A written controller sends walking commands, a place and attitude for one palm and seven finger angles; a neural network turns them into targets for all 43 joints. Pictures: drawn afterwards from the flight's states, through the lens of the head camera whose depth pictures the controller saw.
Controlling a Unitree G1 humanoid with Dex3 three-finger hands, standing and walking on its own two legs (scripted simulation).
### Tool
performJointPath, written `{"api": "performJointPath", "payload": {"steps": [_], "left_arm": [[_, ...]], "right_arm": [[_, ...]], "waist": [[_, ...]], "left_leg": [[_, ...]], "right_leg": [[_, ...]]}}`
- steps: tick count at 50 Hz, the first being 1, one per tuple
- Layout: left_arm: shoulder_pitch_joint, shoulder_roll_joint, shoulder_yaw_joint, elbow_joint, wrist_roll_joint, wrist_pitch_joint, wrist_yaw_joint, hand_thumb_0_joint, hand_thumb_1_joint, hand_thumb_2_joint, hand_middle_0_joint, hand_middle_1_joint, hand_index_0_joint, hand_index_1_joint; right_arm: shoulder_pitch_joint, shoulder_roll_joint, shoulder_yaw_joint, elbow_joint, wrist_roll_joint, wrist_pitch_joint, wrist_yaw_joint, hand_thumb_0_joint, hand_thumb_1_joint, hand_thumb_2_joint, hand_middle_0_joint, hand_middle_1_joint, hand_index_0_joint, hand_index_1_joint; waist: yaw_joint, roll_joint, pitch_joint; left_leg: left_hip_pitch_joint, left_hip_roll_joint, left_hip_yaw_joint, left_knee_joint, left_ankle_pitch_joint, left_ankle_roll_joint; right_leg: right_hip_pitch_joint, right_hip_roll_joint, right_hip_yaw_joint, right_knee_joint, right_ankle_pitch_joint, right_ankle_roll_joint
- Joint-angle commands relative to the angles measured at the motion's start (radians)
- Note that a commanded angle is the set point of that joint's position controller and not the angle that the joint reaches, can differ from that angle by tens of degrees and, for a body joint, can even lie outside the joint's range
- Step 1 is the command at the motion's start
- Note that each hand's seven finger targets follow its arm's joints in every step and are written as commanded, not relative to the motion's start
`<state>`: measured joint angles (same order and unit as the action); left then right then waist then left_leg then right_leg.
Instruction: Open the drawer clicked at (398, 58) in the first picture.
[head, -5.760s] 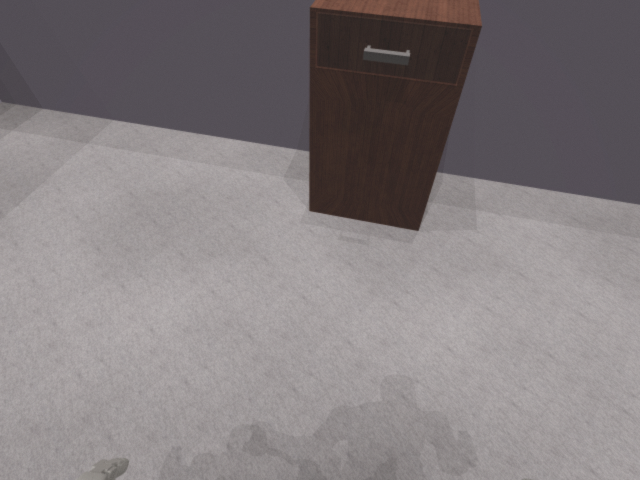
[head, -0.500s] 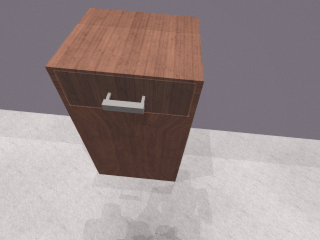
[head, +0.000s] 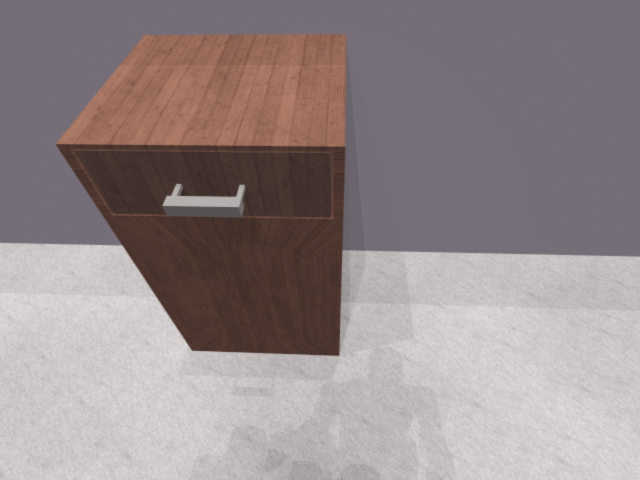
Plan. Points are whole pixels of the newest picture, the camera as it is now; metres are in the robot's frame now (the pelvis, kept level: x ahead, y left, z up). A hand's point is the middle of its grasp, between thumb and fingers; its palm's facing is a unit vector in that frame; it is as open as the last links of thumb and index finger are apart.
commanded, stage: come to a stop and stand still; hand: left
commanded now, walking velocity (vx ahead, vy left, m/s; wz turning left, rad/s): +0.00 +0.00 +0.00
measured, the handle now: (207, 197) +0.57 +0.24 -0.01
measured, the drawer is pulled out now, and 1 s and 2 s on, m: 0.00 0.00 0.00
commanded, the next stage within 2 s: look again from close up in 0.44 s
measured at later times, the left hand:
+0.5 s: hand out of the picture -0.05 +0.17 -0.17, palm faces +0.07 -0.98 -0.17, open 7.4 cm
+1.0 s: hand out of the picture +0.02 +0.26 -0.17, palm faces +0.04 -0.98 -0.20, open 7.4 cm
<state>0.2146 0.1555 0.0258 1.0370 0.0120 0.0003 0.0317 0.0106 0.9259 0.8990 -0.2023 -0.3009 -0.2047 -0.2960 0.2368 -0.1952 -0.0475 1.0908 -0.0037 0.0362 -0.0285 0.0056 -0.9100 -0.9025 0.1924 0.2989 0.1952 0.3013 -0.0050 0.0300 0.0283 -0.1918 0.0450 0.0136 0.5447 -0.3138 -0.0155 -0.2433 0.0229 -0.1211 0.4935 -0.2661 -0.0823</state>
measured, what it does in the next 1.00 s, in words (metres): steps on the spot: left foot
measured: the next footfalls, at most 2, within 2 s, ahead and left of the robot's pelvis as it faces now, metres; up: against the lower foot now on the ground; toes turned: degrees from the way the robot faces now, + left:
left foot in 0.02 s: -0.01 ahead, +0.15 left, +0.00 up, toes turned +2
left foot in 1.82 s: +0.16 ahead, +0.17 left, +0.00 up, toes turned +5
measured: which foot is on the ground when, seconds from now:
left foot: up 0.00-0.00, down 0.02-1.00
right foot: down 0.00-1.00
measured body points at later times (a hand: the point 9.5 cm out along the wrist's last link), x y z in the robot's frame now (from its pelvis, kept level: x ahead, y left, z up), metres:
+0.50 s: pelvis -0.03 +0.01 +0.01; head -0.02 +0.01 +0.46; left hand -0.05 +0.23 -0.16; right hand -0.08 -0.20 -0.15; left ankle -0.05 +0.15 -0.74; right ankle +0.00 -0.06 -0.74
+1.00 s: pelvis -0.02 +0.08 +0.00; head -0.04 +0.09 +0.45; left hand +0.02 +0.31 -0.16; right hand +0.00 -0.16 -0.15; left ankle -0.05 +0.15 -0.74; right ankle +0.00 -0.06 -0.74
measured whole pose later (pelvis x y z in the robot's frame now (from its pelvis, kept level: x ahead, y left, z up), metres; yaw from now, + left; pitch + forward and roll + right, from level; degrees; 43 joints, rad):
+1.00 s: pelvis -0.02 +0.08 +0.00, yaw +0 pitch -2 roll -1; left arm 0.28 0.17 0.01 1.01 0.01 0.00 0.04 0.01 0.91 0.90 -0.20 -0.30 -0.20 -0.30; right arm 0.31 -0.16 0.00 1.03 -0.01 -0.02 -0.04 0.01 -0.93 -0.90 0.20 0.30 0.20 0.30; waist 0.00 0.00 -0.03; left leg -0.15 -0.04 0.05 0.51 -0.33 0.06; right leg -0.22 -0.06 -0.08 0.48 -0.22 0.03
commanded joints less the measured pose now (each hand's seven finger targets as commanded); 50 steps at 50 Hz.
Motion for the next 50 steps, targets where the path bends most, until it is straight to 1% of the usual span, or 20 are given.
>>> {"api": "performJointPath", "payload": {"steps": [1,2,3,5,11,14,21,26,27,28,29,30,31,33,35,37,39,44,48,50], "left_arm": [[0.071,0.101,0.014,0.002,-0.015,-0.016,0.004,0.000,0.900,0.900,-0.200,-0.300,-0.200,-0.300],[0.056,0.101,0.015,0.003,-0.008,-0.011,0.006,0.000,0.900,0.900,-0.200,-0.300,-0.200,-0.300],[0.046,0.107,0.016,0.011,-0.009,-0.015,0.004,0.000,0.900,0.900,-0.200,-0.300,-0.200,-0.300],[0.034,0.123,0.016,0.033,-0.013,-0.012,0.003,0.000,0.900,0.900,-0.200,-0.300,-0.200,-0.300],[0.049,0.112,0.013,0.058,-0.007,-0.002,0.001,0.000,0.900,0.900,-0.200,-0.300,-0.200,-0.300],[0.062,0.105,0.013,0.057,-0.004,0.002,0.001,0.000,0.900,0.900,-0.200,-0.300,-0.200,-0.300],[0.104,0.085,0.011,0.066,-0.008,-0.008,0.000,0.000,0.900,0.900,-0.200,-0.300,-0.200,-0.300],[0.132,0.064,0.005,0.084,-0.008,-0.012,0.001,0.000,0.900,0.900,-0.200,-0.300,-0.200,-0.300],[0.112,0.227,-0.011,-0.020,0.019,-0.027,-0.001,0.000,0.900,0.900,-0.200,-0.300,-0.200,-0.300],[0.152,0.138,0.003,0.001,-0.002,-0.033,0.005,0.000,0.900,0.900,-0.200,-0.300,-0.200,-0.300],[0.140,0.151,0.014,-0.004,0.010,-0.034,0.009,0.000,0.900,0.900,-0.200,-0.300,-0.200,-0.300],[0.141,0.153,0.012,-0.022,0.008,-0.031,0.008,0.000,0.900,0.900,-0.200,-0.300,-0.200,-0.300],[0.135,0.145,0.014,-0.035,0.010,-0.027,0.008,0.000,0.900,0.900,-0.200,-0.300,-0.200,-0.300],[0.114,0.135,0.016,-0.052,0.009,-0.020,0.010,0.000,0.900,0.900,-0.200,-0.300,-0.200,-0.300],[0.118,0.117,0.015,-0.053,0.006,-0.022,0.009,0.000,0.900,0.900,-0.200,-0.300,-0.200,-0.300],[0.133,0.092,0.003,-0.053,0.003,-0.016,0.011,0.000,0.900,0.900,-0.200,-0.300,-0.200,-0.300],[0.156,0.084,-0.002,-0.045,0.003,-0.013,0.009,0.000,0.900,0.900,-0.200,-0.300,-0.200,-0.300],[0.149,0.084,-0.007,-0.048,0.000,-0.006,0.013,0.000,0.900,0.900,-0.200,-0.300,-0.200,-0.300],[0.134,0.087,-0.008,-0.055,0.001,-0.003,0.013,0.000,0.900,0.900,-0.200,-0.300,-0.200,-0.300],[0.132,0.086,-0.010,-0.051,0.001,-0.003,0.013,0.000,0.900,0.900,-0.200,-0.300,-0.200,-0.300]], "right_arm": [[0.036,-0.065,0.020,-0.001,-0.011,-0.046,-0.013,0.000,-0.900,-0.900,0.200,0.300,0.200,0.300],[0.032,-0.066,0.021,-0.002,-0.011,-0.041,-0.013,0.000,-0.900,-0.900,0.200,0.300,0.200,0.300],[0.051,-0.061,0.025,0.007,-0.013,-0.040,-0.017,0.000,-0.900,-0.900,0.200,0.300,0.200,0.300],[0.060,-0.041,0.033,0.029,-0.011,-0.038,-0.016,0.000,-0.900,-0.900,0.200,0.300,0.200,0.300],[0.104,-0.021,0.037,0.039,-0.016,-0.024,-0.013,0.000,-0.900,-0.900,0.200,0.300,0.200,0.300],[0.144,-0.013,0.036,0.043,-0.018,-0.020,-0.011,0.000,-0.900,-0.900,0.200,0.300,0.200,0.300],[0.183,-0.001,0.039,0.043,-0.017,-0.035,-0.012,0.000,-0.900,-0.900,0.200,0.300,0.200,0.300],[0.195,0.009,0.044,0.044,-0.013,-0.045,-0.016,0.000,-0.900,-0.900,0.200,0.300,0.200,0.300],[0.139,-0.134,0.012,-0.070,-0.019,-0.040,0.002,0.000,-0.900,-0.900,0.200,0.300,0.200,0.300],[0.112,-0.084,0.022,-0.091,-0.027,-0.051,-0.003,0.000,-0.900,-0.900,0.200,0.300,0.200,0.300],[0.158,-0.067,0.016,-0.082,-0.030,-0.057,-0.012,0.000,-0.900,-0.900,0.200,0.300,0.200,0.300],[0.192,-0.046,0.016,-0.072,-0.024,-0.054,-0.014,0.000,-0.900,-0.900,0.200,0.300,0.200,0.300],[0.218,-0.038,0.015,-0.072,-0.022,-0.051,-0.015,0.000,-0.900,-0.900,0.200,0.300,0.200,0.300],[0.237,-0.028,0.020,-0.076,-0.023,-0.051,-0.012,0.000,-0.900,-0.900,0.200,0.300,0.200,0.300],[0.224,-0.038,0.022,-0.082,-0.019,-0.062,-0.013,0.000,-0.900,-0.900,0.200,0.300,0.200,0.300],[0.200,-0.049,0.029,-0.090,-0.018,-0.068,-0.012,0.000,-0.900,-0.900,0.200,0.300,0.200,0.300],[0.172,-0.073,0.028,-0.097,-0.015,-0.073,-0.017,0.000,-0.900,-0.900,0.200,0.300,0.200,0.300],[0.157,-0.081,0.031,-0.096,-0.014,-0.072,-0.015,0.000,-0.900,-0.900,0.200,0.300,0.200,0.300],[0.136,-0.087,0.031,-0.095,-0.013,-0.069,-0.012,0.000,-0.900,-0.900,0.200,0.300,0.200,0.300],[0.129,-0.091,0.029,-0.091,-0.013,-0.067,-0.011,0.000,-0.900,-0.900,0.200,0.300,0.200,0.300]], "waist": [[0.029,0.030,-0.100],[0.030,-0.016,-0.084],[0.023,-0.030,-0.066],[0.021,0.037,-0.041],[0.016,-0.048,0.099],[0.009,-0.084,0.117],[0.009,-0.038,0.034],[0.015,-0.006,0.044],[-0.030,-0.091,0.197],[0.013,-0.043,0.067],[-0.019,-0.018,-0.027],[-0.022,-0.041,-0.086],[-0.030,-0.068,-0.096],[-0.036,-0.110,-0.063],[-0.025,-0.060,-0.020],[-0.005,0.042,0.032],[0.016,0.064,0.043],[0.014,0.029,0.039],[0.012,0.010,0.045],[0.008,-0.026,0.047]], "left_leg": [[0.083,0.108,-0.076,-0.156,0.373,0.039],[0.060,0.107,-0.062,-0.153,0.290,0.033],[0.047,0.090,-0.038,-0.140,0.250,0.024],[0.016,0.078,-0.031,-0.178,0.213,0.017],[-0.039,0.044,-0.017,-0.212,0.025,0.020],[-0.037,0.032,-0.008,-0.206,0.000,0.026],[-0.038,0.036,-0.020,-0.219,0.020,0.031],[-0.057,0.048,-0.037,-0.243,0.038,0.034],[-0.104,-0.014,-0.060,-0.162,0.103,0.026],[-0.117,0.023,-0.030,-0.092,-0.017,0.040],[-0.098,-0.006,-0.030,-0.051,0.032,0.045],[-0.071,-0.019,-0.016,-0.017,0.020,0.045],[-0.076,-0.024,-0.004,0.010,0.010,0.043],[-0.068,-0.017,-0.002,0.003,0.031,0.051],[-0.086,0.011,-0.045,-0.072,0.092,0.057],[-0.124,0.062,-0.099,-0.138,0.153,0.066],[-0.151,0.085,-0.115,-0.158,0.255,0.070],[-0.117,0.075,-0.100,-0.166,0.331,0.059],[-0.107,0.074,-0.101,-0.187,0.307,0.058],[-0.095,0.072,-0.098,-0.194,0.287,0.058]], "right_leg": [[0.104,-0.147,0.166,-0.109,0.323,0.046],[0.108,-0.139,0.168,-0.140,0.259,0.060],[0.112,-0.144,0.175,-0.158,0.281,0.067],[0.149,-0.150,0.168,-0.156,0.275,0.060],[0.052,-0.142,0.206,-0.279,-0.079,0.062],[0.005,-0.142,0.213,-0.309,-0.169,0.068],[0.055,-0.138,0.196,-0.269,-0.093,0.057],[0.072,-0.134,0.172,-0.230,-0.010,0.050],[-0.028,-0.103,0.180,-0.147,0.018,0.030],[-0.013,-0.164,0.209,-0.162,-0.159,0.024],[0.031,-0.186,0.252,-0.176,-0.109,0.004],[0.051,-0.208,0.260,-0.200,-0.127,0.000],[0.036,-0.220,0.266,-0.214,-0.149,-0.005],[-0.001,-0.216,0.237,-0.203,-0.136,-0.010],[0.004,-0.174,0.191,-0.138,-0.033,-0.002],[0.020,-0.123,0.128,-0.058,0.076,0.020],[0.069,-0.113,0.097,-0.025,0.168,0.038],[0.089,-0.118,0.094,-0.020,0.207,0.054],[0.091,-0.120,0.094,-0.031,0.196,0.066],[0.089,-0.124,0.098,-0.039,0.197,0.069]]}}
